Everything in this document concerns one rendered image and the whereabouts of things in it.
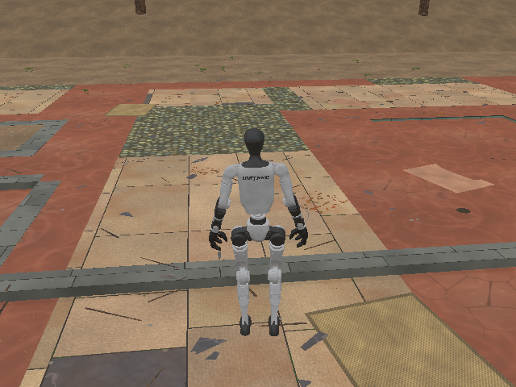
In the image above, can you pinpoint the robot left forearm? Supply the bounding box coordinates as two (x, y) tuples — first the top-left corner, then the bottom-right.
(210, 197), (226, 233)

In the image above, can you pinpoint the left robot hand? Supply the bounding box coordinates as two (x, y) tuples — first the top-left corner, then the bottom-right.
(209, 230), (227, 251)

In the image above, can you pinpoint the right robot thigh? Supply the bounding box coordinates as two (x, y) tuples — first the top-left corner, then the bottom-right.
(268, 225), (285, 284)

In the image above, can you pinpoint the robot right shin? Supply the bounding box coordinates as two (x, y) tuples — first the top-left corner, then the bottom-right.
(269, 269), (281, 325)

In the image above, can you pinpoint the robot left upper arm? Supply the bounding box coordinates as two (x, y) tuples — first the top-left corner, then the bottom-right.
(218, 164), (239, 209)

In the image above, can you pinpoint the robot right forearm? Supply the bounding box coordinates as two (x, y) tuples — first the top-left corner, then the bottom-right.
(288, 195), (306, 230)

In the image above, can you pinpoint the robot right upper arm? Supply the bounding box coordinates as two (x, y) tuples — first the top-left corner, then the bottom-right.
(273, 163), (296, 207)

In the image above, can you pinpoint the right robot hand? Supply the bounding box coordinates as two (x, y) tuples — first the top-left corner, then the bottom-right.
(289, 227), (308, 248)

